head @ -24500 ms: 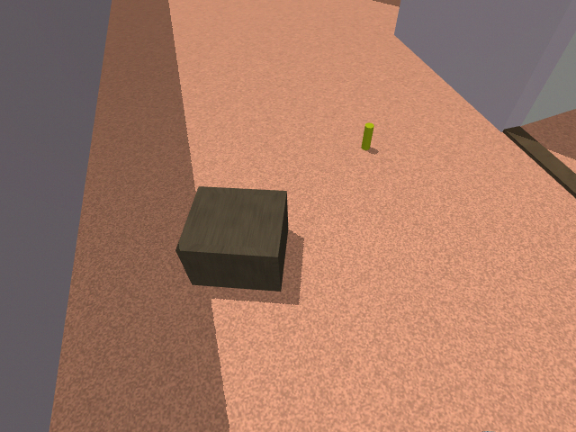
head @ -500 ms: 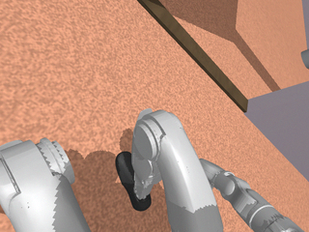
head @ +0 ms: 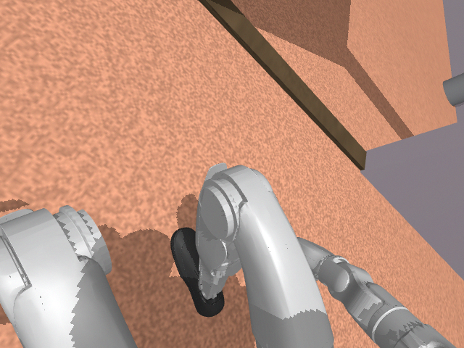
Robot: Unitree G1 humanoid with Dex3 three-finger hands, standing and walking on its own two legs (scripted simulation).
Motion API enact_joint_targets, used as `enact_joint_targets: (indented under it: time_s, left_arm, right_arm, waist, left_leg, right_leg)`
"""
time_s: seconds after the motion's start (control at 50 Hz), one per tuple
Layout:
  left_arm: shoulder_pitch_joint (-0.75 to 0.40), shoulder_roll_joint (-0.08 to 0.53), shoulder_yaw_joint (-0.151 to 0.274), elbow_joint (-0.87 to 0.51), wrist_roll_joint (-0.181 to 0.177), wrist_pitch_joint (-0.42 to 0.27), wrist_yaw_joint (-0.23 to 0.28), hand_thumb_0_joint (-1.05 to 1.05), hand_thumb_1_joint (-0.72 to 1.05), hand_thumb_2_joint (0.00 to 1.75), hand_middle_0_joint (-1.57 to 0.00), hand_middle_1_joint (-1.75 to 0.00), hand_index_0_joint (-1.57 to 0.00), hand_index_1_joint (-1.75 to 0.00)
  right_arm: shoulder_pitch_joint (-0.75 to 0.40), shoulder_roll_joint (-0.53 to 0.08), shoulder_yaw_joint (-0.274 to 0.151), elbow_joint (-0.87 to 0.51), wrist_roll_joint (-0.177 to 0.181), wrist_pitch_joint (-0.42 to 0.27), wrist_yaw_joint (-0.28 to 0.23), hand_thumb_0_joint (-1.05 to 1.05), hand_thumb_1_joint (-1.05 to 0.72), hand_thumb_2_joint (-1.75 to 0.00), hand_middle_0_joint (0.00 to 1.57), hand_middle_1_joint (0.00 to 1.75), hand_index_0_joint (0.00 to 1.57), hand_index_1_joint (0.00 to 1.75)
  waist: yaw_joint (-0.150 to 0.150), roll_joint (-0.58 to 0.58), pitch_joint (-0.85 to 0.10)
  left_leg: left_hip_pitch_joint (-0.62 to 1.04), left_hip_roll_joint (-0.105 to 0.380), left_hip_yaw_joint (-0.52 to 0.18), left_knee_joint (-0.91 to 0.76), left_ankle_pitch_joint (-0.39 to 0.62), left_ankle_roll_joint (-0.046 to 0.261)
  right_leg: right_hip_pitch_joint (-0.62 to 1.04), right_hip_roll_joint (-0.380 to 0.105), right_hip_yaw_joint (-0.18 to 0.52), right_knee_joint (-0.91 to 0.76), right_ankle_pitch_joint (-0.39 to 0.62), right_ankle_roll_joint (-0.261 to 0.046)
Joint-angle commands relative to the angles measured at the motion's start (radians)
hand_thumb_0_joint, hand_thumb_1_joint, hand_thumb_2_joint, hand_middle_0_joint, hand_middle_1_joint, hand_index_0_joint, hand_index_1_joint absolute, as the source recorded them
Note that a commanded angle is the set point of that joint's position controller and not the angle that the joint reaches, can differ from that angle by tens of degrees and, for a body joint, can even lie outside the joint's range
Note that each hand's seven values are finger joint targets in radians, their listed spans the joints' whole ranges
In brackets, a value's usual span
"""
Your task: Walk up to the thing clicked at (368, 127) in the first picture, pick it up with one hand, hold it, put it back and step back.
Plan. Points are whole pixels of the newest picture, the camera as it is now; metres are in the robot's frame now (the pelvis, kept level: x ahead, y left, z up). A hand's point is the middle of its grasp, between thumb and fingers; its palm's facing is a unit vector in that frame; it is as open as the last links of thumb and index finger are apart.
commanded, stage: withdraw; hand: left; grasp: from the side
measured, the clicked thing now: out of the picture +0.41 +0.31 -0.21
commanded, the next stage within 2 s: rise in 0.40 s
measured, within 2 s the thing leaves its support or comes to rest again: neither
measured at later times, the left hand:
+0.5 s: hand out of the picture +0.39 +0.37 -0.09, palm faces +0.44 -0.90 -0.04, open 17.7 cm
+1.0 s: hand out of the picture +0.28 +0.37 +0.03, palm faces +0.33 -0.82 -0.47, open 17.6 cm
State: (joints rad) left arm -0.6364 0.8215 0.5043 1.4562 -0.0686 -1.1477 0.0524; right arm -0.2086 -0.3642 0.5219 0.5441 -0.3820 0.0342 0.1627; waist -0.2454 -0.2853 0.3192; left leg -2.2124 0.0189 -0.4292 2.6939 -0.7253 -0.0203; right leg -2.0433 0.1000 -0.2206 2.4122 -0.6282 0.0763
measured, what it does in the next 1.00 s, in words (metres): rises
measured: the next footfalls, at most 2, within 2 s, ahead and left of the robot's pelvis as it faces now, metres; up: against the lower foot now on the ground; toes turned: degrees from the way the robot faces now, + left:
none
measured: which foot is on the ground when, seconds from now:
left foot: down 0.00-1.00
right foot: down 0.00-1.00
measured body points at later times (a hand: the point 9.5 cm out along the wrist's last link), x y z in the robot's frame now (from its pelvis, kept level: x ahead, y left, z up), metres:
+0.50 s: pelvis +0.01 +0.00 +0.02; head +0.19 +0.19 +0.38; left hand +0.36 +0.41 -0.09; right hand +0.20 -0.23 -0.03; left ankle +0.08 +0.12 -0.25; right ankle +0.15 -0.14 -0.24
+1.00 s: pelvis +0.01 -0.02 +0.12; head +0.20 +0.07 +0.52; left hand +0.26 +0.41 +0.06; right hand +0.22 -0.23 -0.01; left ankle +0.08 +0.12 -0.25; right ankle +0.15 -0.14 -0.25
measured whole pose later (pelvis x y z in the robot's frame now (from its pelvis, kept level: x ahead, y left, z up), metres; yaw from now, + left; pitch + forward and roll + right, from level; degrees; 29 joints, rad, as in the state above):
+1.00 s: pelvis +0.01 -0.02 +0.12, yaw +11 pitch +32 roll -7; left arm -0.22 0.56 0.37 0.55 0.05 -0.17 -0.02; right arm 0.07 -0.26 0.01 0.58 0.01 0.16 0.05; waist -0.04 0.00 -0.11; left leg -2.11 0.05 -0.12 2.20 -0.66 0.00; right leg -2.03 0.00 -0.03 2.12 -0.66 0.05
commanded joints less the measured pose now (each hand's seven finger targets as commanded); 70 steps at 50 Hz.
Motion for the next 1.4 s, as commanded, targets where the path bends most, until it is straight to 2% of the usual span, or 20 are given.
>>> enact_joint_targets:
  time_s: [0.0,0.04,0.22,0.32,0.38,0.48,0.5,0.52,0.54,0.56,0.58,0.64,0.72,0.76,0.84,1.04,1.08,1.18,1.24,1.38]
  left_arm:
    - [-0.197,0.152,0.01,-0.144,0.002,-0.075,-0.005,0.0,-0.61,0.01,-0.1,0.0,-0.09,0.0]
    - [-0.184,0.113,-0.009,-0.121,-0.005,-0.075,-0.009,0.0,-0.61,0.08,-0.06,-0.01,-0.05,-0.03]
    - [-0.177,0.256,0.098,-0.389,0.003,-0.028,-0.033,0.0,-0.54,0.08,-0.05,-0.01,-0.04,-0.02]
    - [-0.11,0.173,0.051,-0.513,-0.024,0.1,-0.107,0.0,-0.57,0.06,-0.05,0.0,-0.04,-0.01]
    - [-0.061,0.054,-0.013,-0.497,-0.069,0.185,-0.165,0.0,-0.61,0.03,-0.04,0.0,-0.05,0.0]
    - [-0.092,0.019,-0.026,-0.474,-0.102,0.26,-0.242,0.0,-0.58,0.02,-0.03,0.0,-0.04,0.0]
    - [-0.118,0.048,-0.011,-0.495,-0.096,0.263,-0.246,0.0,-0.5,0.07,-0.04,0.0,-0.02,0.0]
    - [-0.151,0.282,0.084,-0.562,0.049,0.322,-0.193,0.0,-0.54,0.08,-0.07,-0.04,-0.06,-0.05]
    - [-0.166,0.254,0.093,-0.592,0.046,0.364,-0.18,0.0,-0.54,0.09,-0.07,-0.04,-0.05,-0.06]
    - [-0.134,0.103,0.0,-0.467,0.057,0.406,-0.184,0.0,-0.55,0.09,-0.07,-0.06,-0.05,-0.07]
    - [-0.136,0.086,0.002,-0.471,0.066,0.423,-0.179,0.0,-0.57,0.09,-0.07,-0.05,-0.05,-0.07]
    - [-0.153,0.311,0.126,-0.652,0.112,0.502,-0.138,0.0,-0.59,0.09,-0.09,-0.07,-0.07,-0.08]
    - [-0.013,0.136,0.043,-0.679,0.125,0.633,-0.129,0.0,-0.61,0.0,-0.04,-0.04,-0.04,-0.04]
    - [0.042,0.132,0.041,-0.791,0.13,0.694,-0.116,0.0,-0.6,0.03,-0.05,-0.05,-0.05,-0.05]
    - [0.191,-0.053,-0.08,-0.939,0.115,0.827,-0.098,0.0,-0.57,0.05,-0.05,-0.05,-0.05,-0.05]
    - [0.404,-0.04,-0.071,-1.313,0.098,1.037,0.0,0.0,-0.57,0.05,-0.05,-0.05,-0.05,-0.05]
    - [0.503,-0.135,-0.121,-1.245,0.092,1.077,0.01,0.0,-0.59,0.03,-0.05,-0.05,-0.05,-0.05]
    - [0.588,-0.182,-0.154,-1.317,0.081,1.141,0.045,0.0,-0.59,0.03,-0.05,-0.05,-0.04,-0.05]
    - [0.653,-0.27,-0.221,-1.29,0.075,1.184,0.059,0.0,-0.57,0.05,-0.05,-0.05,-0.05,-0.05]
    - [0.76,-0.319,-0.275,-1.367,0.071,1.274,0.105,0.0,-0.57,0.04,-0.05,-0.05,-0.05,-0.05]
  right_arm:
    - [0.023,-0.366,-0.129,-0.012,-0.005,0.01,-0.022,0.0,-0.92,-0.91,0.2,0.3,0.2,0.3]
    - [0.022,-0.361,-0.124,0.002,-0.004,0.013,-0.02,0.0,-0.9,-0.9,0.2,0.3,0.2,0.3]
    - [0.076,-0.357,-0.171,-0.003,0.018,0.033,-0.027,0.0,-0.9,-0.9,0.2,0.3,0.2,0.3]
    - [0.124,-0.335,-0.242,-0.004,0.078,0.043,-0.034,0.0,-0.9,-0.9,0.2,0.3,0.2,0.3]
    - [0.155,-0.311,-0.267,0.004,0.124,0.042,-0.041,0.0,-0.9,-0.9,0.2,0.3,0.2,0.3]
    - [0.178,-0.301,-0.307,0.001,0.168,0.031,-0.057,0.0,-0.87,-0.89,0.2,0.3,0.2,0.3]
    - [0.18,-0.294,-0.311,-0.007,0.172,0.031,-0.06,0.0,-0.8,-0.89,0.2,0.3,0.2,0.3]
    - [0.225,-0.275,-0.386,0.028,0.208,0.041,-0.071,0.0,-0.88,-0.92,0.2,0.3,0.2,0.3]
    - [0.23,-0.266,-0.393,-0.004,0.218,0.054,-0.071,0.0,-0.93,-0.92,0.2,0.3,0.2,0.3]
    - [0.238,-0.251,-0.397,-0.005,0.228,0.06,-0.065,0.0,-0.94,-0.92,0.2,0.3,0.2,0.3]
    - [0.248,-0.247,-0.407,0.012,0.233,0.063,-0.058,0.0,-0.94,-0.92,0.2,0.3,0.2,0.3]
    - [0.283,-0.235,-0.445,0.008,0.259,0.078,-0.076,0.0,-0.98,-0.93,0.2,0.3,0.2,0.3]
    - [0.312,-0.196,-0.497,-0.001,0.297,0.091,-0.08,0.0,-0.9,-0.9,0.2,0.3,0.2,0.3]
    - [0.327,-0.177,-0.529,-0.003,0.319,0.093,-0.086,0.0,-0.9,-0.9,0.2,0.3,0.2,0.3]
    - [0.341,-0.151,-0.59,-0.04,0.365,0.093,-0.098,0.0,-0.9,-0.9,0.2,0.3,0.2,0.3]
    - [0.354,-0.086,-0.608,-0.125,0.419,0.085,-0.181,0.0,-0.9,-0.9,0.2,0.3,0.2,0.3]
    - [0.341,-0.07,-0.606,-0.145,0.423,0.072,-0.201,0.0,-0.9,-0.9,0.2,0.3,0.2,0.3]
    - [0.347,-0.038,-0.601,-0.162,0.428,0.034,-0.241,0.0,-0.9,-0.9,0.2,0.3,0.2,0.3]
    - [0.351,-0.02,-0.59,-0.169,0.43,0.007,-0.261,0.0,-0.9,-0.9,0.2,0.3,0.2,0.3]
    - [0.396,0.001,-0.576,-0.165,0.431,-0.044,-0.305,0.0,-0.9,-0.9,0.2,0.3,0.2,0.3]
  waist:
    - [-0.117,0.557,-0.562]
    - [-0.122,0.557,-0.533]
    - [-0.043,0.705,-0.684]
    - [-0.013,0.738,-0.704]
    - [-0.017,0.641,-0.67]
    - [-0.017,0.542,-0.663]
    - [-0.013,0.544,-0.67]
    - [0.097,0.684,-0.869]
    - [0.091,0.749,-0.936]
    - [0.053,0.715,-0.859]
    - [0.05,0.675,-0.78]
    - [0.142,0.736,-0.944]
    - [0.142,0.696,-0.926]
    - [0.176,0.655,-0.963]
    - [0.17,0.535,-1.017]
    - [0.222,0.42,-1.081]
    - [0.204,0.38,-1.035]
    - [0.22,0.36,-1.002]
    - [0.199,0.343,-0.923]
    - [0.215,0.327,-0.885]
  left_leg:
    - [0.406,0.068,0.116,-0.351,0.147,-0.02]
    - [0.397,0.07,0.108,-0.36,0.135,-0.022]
    - [0.494,0.072,0.139,-0.4,0.2,-0.034]
    - [0.464,0.061,0.169,-0.45,0.168,-0.03]
    - [0.395,0.052,0.176,-0.461,0.12,-0.015]
    - [0.35,0.047,0.173,-0.466,0.076,0.003]
    - [0.345,0.045,0.177,-0.468,0.062,0.006]
    - [0.512,0.045,0.218,-0.52,0.128,0.001]
    - [0.554,0.05,0.215,-0.552,0.155,-0.007]
    - [0.514,0.05,0.216,-0.568,0.125,-0.008]
    - [0.477,0.051,0.219,-0.573,0.096,-0.008]
    - [0.544,0.042,0.261,-0.598,0.138,-0.001]
    - [0.534,0.03,0.292,-0.661,0.106,0.007]
    - [0.53,0.024,0.317,-0.688,0.094,0.016]
    - [0.571,0.018,0.328,-0.767,0.065,0.03]
    - [0.759,0.016,0.364,-0.995,0.09,0.044]
    - [0.783,0.011,0.378,-1.039,0.085,0.047]
    - [0.889,0.007,0.411,-1.138,0.15,0.047]
    - [0.957,0.004,0.415,-1.221,0.177,0.046]
    - [1.187,-0.001,0.428,-1.386,0.35,0.042]
  right_leg:
    - [0.237,0.023,-0.152,-0.149,0.186,-0.074]
    - [0.222,0.02,-0.157,-0.145,0.174,-0.073]
    - [0.242,0.01,-0.121,-0.139,0.2,-0.086]
    - [0.177,-0.004,-0.087,-0.156,0.177,-0.097]
    - [0.141,-0.01,-0.077,-0.179,0.147,-0.095]
    - [0.102,-0.02,-0.065,-0.191,0.117,-0.094]
    - [0.097,-0.022,-0.063,-0.196,0.1,-0.095]
    - [0.125,-0.034,-0.025,-0.219,0.111,-0.104]
    - [0.123,-0.039,-0.019,-0.213,0.118,-0.108]
    - [0.071,-0.038,-0.021,-0.212,0.102,-0.109]
    - [0.022,-0.037,-0.025,-0.21,0.076,-0.115]
    - [0.096,-0.047,0.016,-0.246,0.085,-0.116]
    - [0.069,-0.052,0.04,-0.292,0.061,-0.122]
    - [0.091,-0.054,0.063,-0.334,0.045,-0.124]
    - [0.144,-0.059,0.09,-0.444,0.022,-0.12]
    - [0.477,-0.077,0.157,-0.71,0.032,-0.105]
    - [0.536,-0.079,0.168,-0.783,0.022,-0.102]
    - [0.734,-0.092,0.207,-0.94,0.059,-0.094]
    - [0.817,-0.096,0.206,-1.026,0.091,-0.091]
    - [1.072,-0.107,0.207,-1.205,0.274,-0.083]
